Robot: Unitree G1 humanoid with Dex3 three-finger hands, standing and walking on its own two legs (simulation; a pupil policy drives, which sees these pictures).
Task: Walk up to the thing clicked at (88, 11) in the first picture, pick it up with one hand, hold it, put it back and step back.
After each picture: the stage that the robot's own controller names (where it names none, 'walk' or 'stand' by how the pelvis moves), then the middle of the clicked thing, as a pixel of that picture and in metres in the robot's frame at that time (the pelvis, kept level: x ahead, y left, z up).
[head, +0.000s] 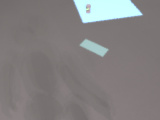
stand; (88, 8) +2.09 -0.05 -0.72
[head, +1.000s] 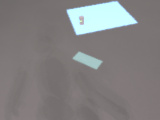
walk; (81, 20) +1.97 +0.19 -0.70
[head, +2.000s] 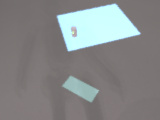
walk; (74, 31) +1.51 +0.24 -0.72
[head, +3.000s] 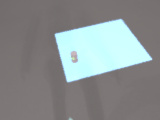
walk; (74, 57) +1.09 +0.18 -0.72
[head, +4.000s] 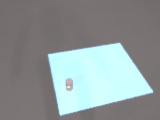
walk; (69, 84) +0.83 +0.14 -0.71
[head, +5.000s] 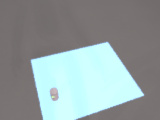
walk; (54, 94) +0.67 +0.23 -0.71
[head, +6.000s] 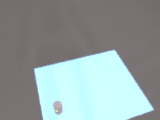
stand; (58, 107) +0.56 +0.20 -0.71
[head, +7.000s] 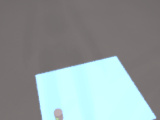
stand; (58, 115) +0.53 +0.20 -0.72
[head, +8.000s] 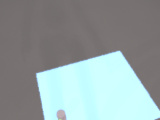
stand; (61, 116) +0.46 +0.19 -0.71
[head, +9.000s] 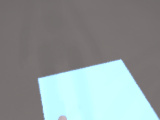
stand; out of the picture +0.46 +0.15 -0.72
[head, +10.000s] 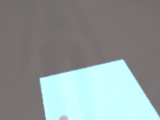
stand; out of the picture +0.46 +0.15 -0.72
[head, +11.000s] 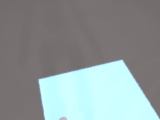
stand; out of the picture +0.44 +0.15 -0.72
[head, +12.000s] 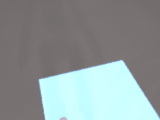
stand; out of the picture +0.45 +0.15 -0.72
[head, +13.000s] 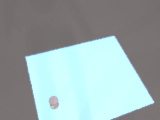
go down; (54, 102) +0.46 +0.16 -0.67
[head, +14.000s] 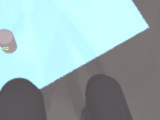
go down; (7, 42) +0.50 +0.26 -0.29
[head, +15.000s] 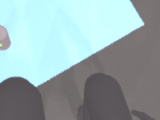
close in; (0, 38) +0.49 +0.27 -0.28
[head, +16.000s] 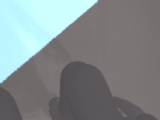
close in; out of the picture +0.46 +0.32 -0.23
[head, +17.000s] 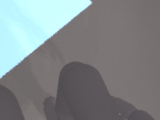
close; out of the picture +0.45 +0.32 -0.24
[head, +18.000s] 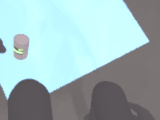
hold; (21, 47) +0.51 +0.26 -0.31
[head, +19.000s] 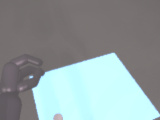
hold; out of the picture +0.46 +0.16 -0.66
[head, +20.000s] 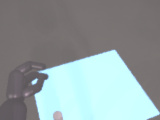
crouch; (58, 118) +0.45 +0.17 -0.67
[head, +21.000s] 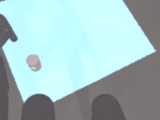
crouch; (34, 63) +0.50 +0.21 -0.43
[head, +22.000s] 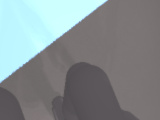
lower; out of the picture +0.46 +0.31 -0.25
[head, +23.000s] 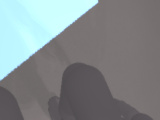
lower; out of the picture +0.46 +0.32 -0.25
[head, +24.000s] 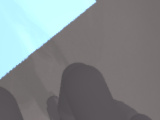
lower; out of the picture +0.46 +0.32 -0.25
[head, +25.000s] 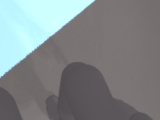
lower; out of the picture +0.46 +0.33 -0.25
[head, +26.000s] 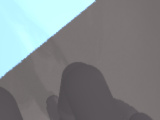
loosen; out of the picture +0.46 +0.33 -0.25
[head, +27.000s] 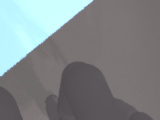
open; out of the picture +0.47 +0.34 -0.24
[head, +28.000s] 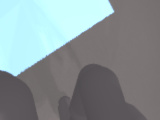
stand; out of the picture +0.48 +0.31 -0.25
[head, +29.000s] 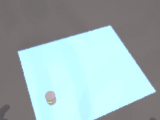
stand; (50, 98) +0.47 +0.18 -0.59
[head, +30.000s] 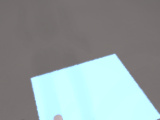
stand; out of the picture +0.46 +0.17 -0.67
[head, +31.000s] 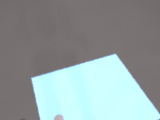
stand; out of the picture +0.46 +0.17 -0.67
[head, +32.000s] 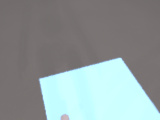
stand; out of the picture +0.48 +0.16 -0.72
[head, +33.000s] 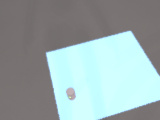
walk; (71, 94) +0.54 +0.16 -0.70
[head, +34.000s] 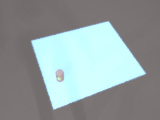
walk; (59, 75) +0.71 +0.15 -0.71
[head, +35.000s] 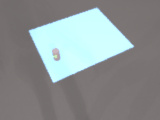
stand; (56, 54) +0.98 +0.28 -0.69
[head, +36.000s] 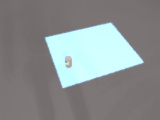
stand; (68, 62) +1.03 +0.17 -0.72
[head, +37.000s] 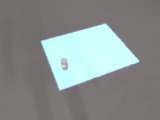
stand; (64, 64) +1.04 +0.21 -0.72
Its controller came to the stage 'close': yes
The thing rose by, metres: 0.01
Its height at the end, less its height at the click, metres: +0.00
